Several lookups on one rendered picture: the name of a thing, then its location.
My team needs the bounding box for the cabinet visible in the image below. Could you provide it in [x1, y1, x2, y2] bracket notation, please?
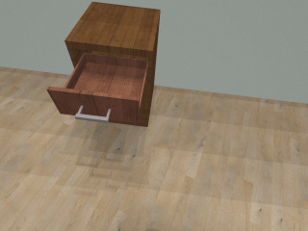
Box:
[64, 2, 161, 127]

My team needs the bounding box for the handle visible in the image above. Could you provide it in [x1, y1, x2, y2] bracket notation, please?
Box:
[75, 105, 112, 123]

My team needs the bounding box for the drawer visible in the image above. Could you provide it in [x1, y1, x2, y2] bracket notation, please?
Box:
[46, 52, 148, 123]

